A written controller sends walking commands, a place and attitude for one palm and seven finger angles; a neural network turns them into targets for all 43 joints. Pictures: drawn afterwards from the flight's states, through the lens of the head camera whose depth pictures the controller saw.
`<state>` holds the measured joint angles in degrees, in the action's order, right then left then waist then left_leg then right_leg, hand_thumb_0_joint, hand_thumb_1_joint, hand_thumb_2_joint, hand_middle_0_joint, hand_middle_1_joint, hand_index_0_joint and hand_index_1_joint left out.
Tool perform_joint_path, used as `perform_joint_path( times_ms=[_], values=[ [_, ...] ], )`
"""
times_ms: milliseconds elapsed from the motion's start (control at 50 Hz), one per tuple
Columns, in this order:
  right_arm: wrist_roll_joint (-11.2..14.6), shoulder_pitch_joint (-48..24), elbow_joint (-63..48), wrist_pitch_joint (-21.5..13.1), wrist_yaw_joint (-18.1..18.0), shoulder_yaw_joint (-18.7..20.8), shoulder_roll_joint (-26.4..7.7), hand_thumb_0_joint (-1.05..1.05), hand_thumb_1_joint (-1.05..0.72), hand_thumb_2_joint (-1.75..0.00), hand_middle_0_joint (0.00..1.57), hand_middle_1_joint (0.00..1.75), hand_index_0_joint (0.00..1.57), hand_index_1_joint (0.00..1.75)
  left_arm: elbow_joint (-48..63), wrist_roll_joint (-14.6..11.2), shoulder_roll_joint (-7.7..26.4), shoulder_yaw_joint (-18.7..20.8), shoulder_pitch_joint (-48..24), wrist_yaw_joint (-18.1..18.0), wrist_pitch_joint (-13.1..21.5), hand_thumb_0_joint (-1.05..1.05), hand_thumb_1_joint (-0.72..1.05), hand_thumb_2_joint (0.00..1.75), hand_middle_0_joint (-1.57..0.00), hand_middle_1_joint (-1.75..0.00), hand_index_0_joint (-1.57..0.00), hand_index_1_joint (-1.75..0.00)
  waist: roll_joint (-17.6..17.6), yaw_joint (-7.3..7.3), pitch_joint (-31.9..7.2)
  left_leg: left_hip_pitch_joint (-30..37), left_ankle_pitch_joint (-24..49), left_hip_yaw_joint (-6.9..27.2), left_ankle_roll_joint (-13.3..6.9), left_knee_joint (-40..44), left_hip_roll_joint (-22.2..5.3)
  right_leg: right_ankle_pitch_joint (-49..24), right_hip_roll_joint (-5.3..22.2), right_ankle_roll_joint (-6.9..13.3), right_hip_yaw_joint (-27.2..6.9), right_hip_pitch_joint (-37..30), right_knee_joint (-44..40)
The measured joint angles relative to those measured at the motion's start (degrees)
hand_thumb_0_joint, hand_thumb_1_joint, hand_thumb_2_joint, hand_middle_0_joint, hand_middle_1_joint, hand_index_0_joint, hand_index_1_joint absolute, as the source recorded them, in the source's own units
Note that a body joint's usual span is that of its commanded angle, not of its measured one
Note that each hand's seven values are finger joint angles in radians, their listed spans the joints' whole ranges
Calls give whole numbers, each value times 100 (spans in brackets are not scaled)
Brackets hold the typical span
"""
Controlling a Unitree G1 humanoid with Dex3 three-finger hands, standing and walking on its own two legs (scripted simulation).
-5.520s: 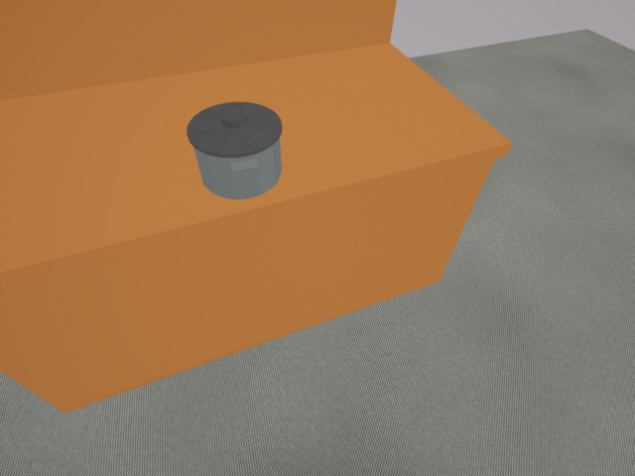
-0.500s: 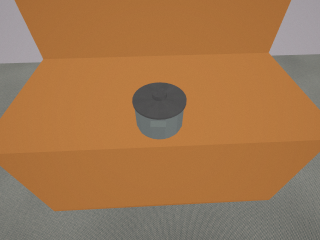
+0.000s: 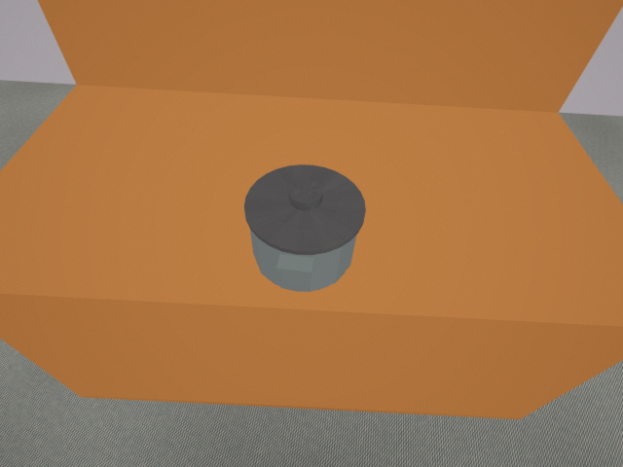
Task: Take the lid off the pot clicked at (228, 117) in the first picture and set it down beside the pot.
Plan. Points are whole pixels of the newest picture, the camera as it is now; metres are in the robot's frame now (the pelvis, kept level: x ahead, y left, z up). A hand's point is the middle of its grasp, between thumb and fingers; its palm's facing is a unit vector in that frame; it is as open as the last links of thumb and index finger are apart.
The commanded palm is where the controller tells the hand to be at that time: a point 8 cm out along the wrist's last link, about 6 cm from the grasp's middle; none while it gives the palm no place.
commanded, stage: shuffle to correct the standing spot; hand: left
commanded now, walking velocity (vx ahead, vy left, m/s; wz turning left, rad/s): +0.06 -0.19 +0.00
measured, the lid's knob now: (305, 195) +0.49 +0.05 +0.06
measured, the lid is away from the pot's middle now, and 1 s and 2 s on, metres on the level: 0.00 0.00 0.00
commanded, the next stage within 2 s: come to a stop and stand still in 0.28 s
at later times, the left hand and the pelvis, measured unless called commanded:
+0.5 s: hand out of the picture +0.09 +0.09 -0.18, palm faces +0.10 -0.97 -0.20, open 7.3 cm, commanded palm none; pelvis +0.08 -0.09 +0.00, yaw +3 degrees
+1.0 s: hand out of the picture +0.06 +0.11 -0.16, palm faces +0.12 -0.97 -0.23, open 7.4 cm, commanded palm none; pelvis +0.05 -0.08 +0.02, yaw +5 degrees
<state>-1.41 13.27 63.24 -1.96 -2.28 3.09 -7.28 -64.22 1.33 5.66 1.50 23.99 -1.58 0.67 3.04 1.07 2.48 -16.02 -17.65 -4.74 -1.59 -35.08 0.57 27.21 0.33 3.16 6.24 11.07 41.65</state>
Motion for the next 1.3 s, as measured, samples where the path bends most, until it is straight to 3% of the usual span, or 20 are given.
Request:
perform_joint_path(
  times_ms=[60,100,160,240,300,360,400,440,480,520,620,760,820,880,940,1040,1300],
  values=[
    [-30,43,-128,-89,-16,-5,33,1,-93,-90,19,30,20,30,11,20,57,12,-167,36,-131,0,91,90,-20,-30,-20,-30,1,-105,-25,181,-59,40,59,230,-42,211,-90,-95,-314,711,1543],
    [-28,116,-127,-94,-35,-16,42,1,-92,-90,19,30,20,30,143,15,125,57,-384,61,-156,0,91,90,-20,-30,-20,-30,-60,-102,-16,291,59,128,134,487,-90,60,-49,-150,-459,1103,1927],
    [-40,192,-70,-26,-5,-27,34,0,-92,-90,20,30,20,30,428,13,247,119,-700,94,-146,1,91,90,-20,-30,-20,-30,-190,-62,6,385,166,270,265,732,-207,-244,152,-226,-583,1363,1408],
    [-49,277,-58,116,74,2,-10,0,-91,-90,20,30,20,30,735,9,526,175,-841,153,-29,1,93,90,-20,-30,-20,-30,-354,-78,-42,230,-149,458,468,301,-421,-982,330,-293,-598,991,-431],
    [-25,199,-89,280,81,61,-149,1,-91,-90,20,30,21,30,796,60,587,201,-940,100,-25,1,92,90,-20,-30,-20,-30,-512,-87,27,-265,-1087,609,256,-984,-480,-898,180,-323,-517,1009,-333],
    [3,106,-127,333,58,109,-319,1,-91,-90,20,30,20,30,851,95,511,177,-917,50,-103,0,92,90,-20,-30,-20,-30,-564,-71,66,-567,-1416,401,159,-1753,-344,-840,72,-282,-408,848,-374],
    [33,34,-190,325,38,114,-364,1,-91,-90,20,30,20,30,842,103,487,156,-871,-3,-150,0,91,90,-20,-30,-20,-30,-457,-75,67,-506,-1246,167,160,-1394,-218,-803,45,-245,-396,757,-393],
    [40,-8,-272,260,20,86,-398,1,-91,-90,20,30,20,30,789,64,449,115,-827,-36,-190,0,91,90,-20,-30,-20,-30,-403,-116,68,-217,-465,15,158,-439,-126,-714,-20,-240,-342,672,-346],
    [30,-82,-261,168,-4,29,-315,1,-91,-90,19,30,20,30,654,-5,445,79,-846,-51,-210,0,91,90,-20,-30,-20,-30,-186,-107,120,7,-157,-62,-34,-168,-54,-623,19,-258,-396,548,-307],
    [28,-88,-252,115,7,-50,-225,1,-91,-90,19,30,20,30,536,-53,386,15,-831,-60,-205,0,91,90,-20,-30,-20,-30,-63,-72,66,215,-138,-105,-82,71,-26,-671,35,-296,-437,370,-521],
    [99,-226,-212,153,-49,-106,-151,0,-93,-90,19,30,20,30,384,-55,269,-89,-809,-99,-86,1,94,90,-21,-30,-21,-30,-290,-35,32,468,89,26,35,600,-82,-981,-50,-178,-299,9,-1213],
    [137,-418,-298,321,37,-84,-280,0,-93,-90,20,30,20,30,438,-29,274,-130,-814,-112,-12,1,92,90,-21,-30,-21,-30,-552,-29,98,316,70,177,206,525,-120,-1174,-92,-112,-192,14,-1443],
    [125,-399,-266,401,74,-79,-297,0,-93,-90,20,30,20,30,446,2,333,-122,-845,-110,-19,0,91,90,-21,-30,-21,-30,-516,9,82,172,-476,301,301,73,-100,-1219,-43,-99,-172,41,-1448],
    [127,-341,-247,396,102,-92,-296,0,-92,-90,19,30,20,30,452,8,394,-112,-846,-92,-29,0,91,90,-21,-30,-21,-30,-438,20,56,249,-337,341,324,197,-121,-1242,30,-150,-206,113,-1369],
    [107,-238,-197,310,108,-109,-261,0,-92,-90,19,30,20,30,422,-21,454,-98,-892,-70,-78,0,91,90,-21,-30,-21,-30,-355,-26,61,463,336,305,217,662,-122,-1189,119,-266,-232,192,-1167],
    [63,45,-84,266,135,-173,-188,0,-93,-90,19,30,20,30,448,-17,496,-86,-915,-59,-122,0,91,90,-20,-30,-20,-30,-239,-16,-45,485,344,193,25,782,-21,-1438,207,-407,-339,139,-1431],
    [57,755,101,220,215,-262,191,1,-91,-90,19,30,20,30,270,20,386,-88,-446,-40,-53,0,91,90,-20,-30,-20,-30,-262,-79,-199,294,522,124,-189,876,175,-1632,384,-509,-421,312,-1555]
  ],
)
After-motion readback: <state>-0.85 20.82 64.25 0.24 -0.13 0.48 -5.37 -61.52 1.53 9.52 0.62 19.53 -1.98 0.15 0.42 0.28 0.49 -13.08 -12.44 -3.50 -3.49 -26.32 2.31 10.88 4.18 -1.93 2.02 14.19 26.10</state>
